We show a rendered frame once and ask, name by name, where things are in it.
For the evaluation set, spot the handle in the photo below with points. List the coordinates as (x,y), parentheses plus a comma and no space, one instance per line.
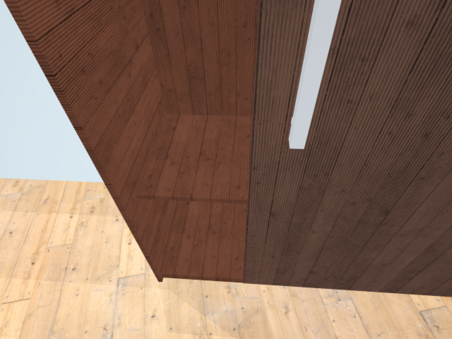
(323,20)

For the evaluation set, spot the wardrobe door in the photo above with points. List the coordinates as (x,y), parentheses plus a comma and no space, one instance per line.
(367,204)

